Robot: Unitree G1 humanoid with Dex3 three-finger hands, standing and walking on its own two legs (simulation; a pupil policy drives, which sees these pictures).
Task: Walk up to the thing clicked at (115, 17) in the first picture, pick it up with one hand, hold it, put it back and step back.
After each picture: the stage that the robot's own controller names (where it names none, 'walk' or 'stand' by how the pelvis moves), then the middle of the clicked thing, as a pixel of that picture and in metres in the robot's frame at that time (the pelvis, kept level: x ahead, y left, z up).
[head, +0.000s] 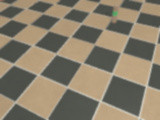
stand; (115, 13) +1.98 -0.40 -0.65
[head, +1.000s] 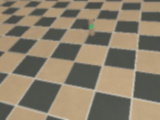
walk; (91, 26) +1.87 +0.06 -0.61
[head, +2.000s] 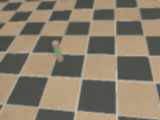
walk; (57, 51) +1.24 +0.38 -0.63
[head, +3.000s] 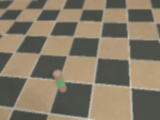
walk; (60, 81) +0.83 +0.30 -0.64
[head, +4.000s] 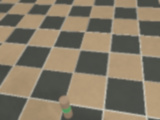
walk; (66, 107) +0.57 +0.22 -0.64
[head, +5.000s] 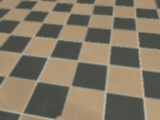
stand; out of the picture +0.45 +0.19 -0.64
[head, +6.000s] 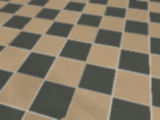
stand; out of the picture +0.43 +0.16 -0.65
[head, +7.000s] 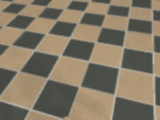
stand; out of the picture +0.44 +0.16 -0.66
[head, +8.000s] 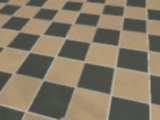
stand; out of the picture +0.43 +0.19 -0.66
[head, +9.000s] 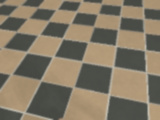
stand; out of the picture +0.42 +0.19 -0.66
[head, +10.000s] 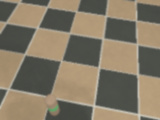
go down; (52, 105) +0.44 +0.20 -0.58
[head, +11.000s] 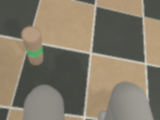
go down; (34, 48) +0.52 +0.21 -0.24
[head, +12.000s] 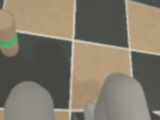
close in; (6, 37) +0.51 +0.23 -0.20
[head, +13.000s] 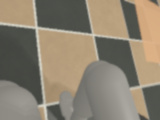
close; out of the picture +0.50 +0.26 -0.17
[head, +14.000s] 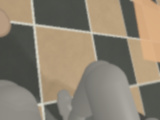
lift; out of the picture +0.48 +0.22 -0.17
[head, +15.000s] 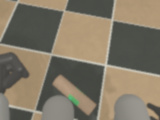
close; (74, 94) +0.36 +0.07 -0.42
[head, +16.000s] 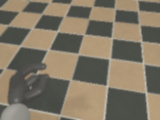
close; out of the picture +0.25 +0.11 -0.69
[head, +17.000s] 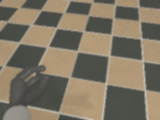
stand; out of the picture +0.20 +0.15 -0.70
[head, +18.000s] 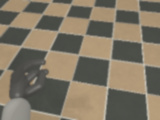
stand; out of the picture +0.20 +0.14 -0.71
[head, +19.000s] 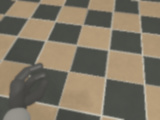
stand; out of the picture +0.22 +0.14 -0.69
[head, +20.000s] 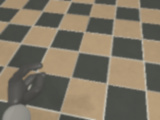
stand; out of the picture +0.22 +0.14 -0.70
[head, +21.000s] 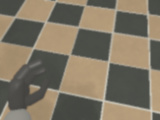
stand; out of the picture +0.23 +0.14 -0.62
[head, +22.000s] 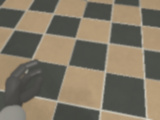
stand; out of the picture +0.22 +0.14 -0.66
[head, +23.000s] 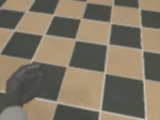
stand; out of the picture +0.21 +0.14 -0.67
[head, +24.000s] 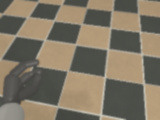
stand; out of the picture +0.21 +0.14 -0.68
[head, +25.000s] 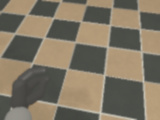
stand; out of the picture +0.21 +0.15 -0.68
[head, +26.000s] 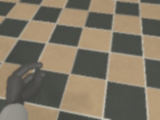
stand; out of the picture +0.20 +0.14 -0.69
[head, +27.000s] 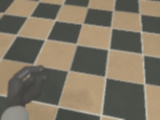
stand; out of the picture +0.20 +0.15 -0.68
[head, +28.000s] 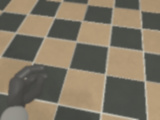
stand; out of the picture +0.21 +0.15 -0.66
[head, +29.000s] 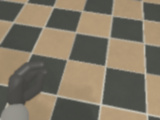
stand; out of the picture +0.22 +0.14 -0.64
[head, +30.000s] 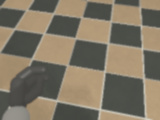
stand; out of the picture +0.21 +0.15 -0.67
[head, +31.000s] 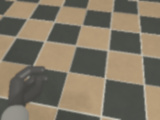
close; out of the picture +0.21 +0.15 -0.68
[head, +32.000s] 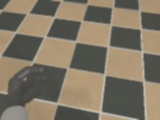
close; out of the picture +0.21 +0.15 -0.68
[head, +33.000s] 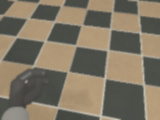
close; out of the picture +0.21 +0.15 -0.68
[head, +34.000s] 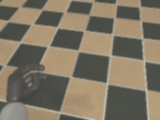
close; out of the picture +0.20 +0.15 -0.69
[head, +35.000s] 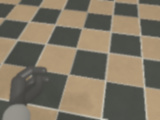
close; out of the picture +0.20 +0.15 -0.69
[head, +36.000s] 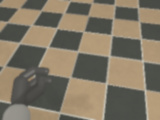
close; out of the picture +0.20 +0.14 -0.70
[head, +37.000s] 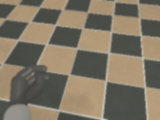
close; out of the picture +0.20 +0.15 -0.69
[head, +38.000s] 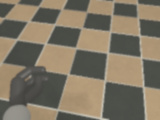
close; out of the picture +0.21 +0.15 -0.69
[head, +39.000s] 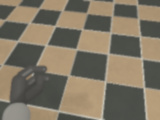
close; out of the picture +0.20 +0.15 -0.69
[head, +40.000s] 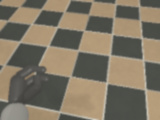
close; out of the picture +0.20 +0.15 -0.70
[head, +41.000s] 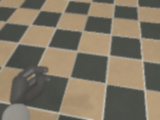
close; out of the picture +0.20 +0.15 -0.70
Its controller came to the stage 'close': yes
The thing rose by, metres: 0.00
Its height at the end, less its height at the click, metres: -0.09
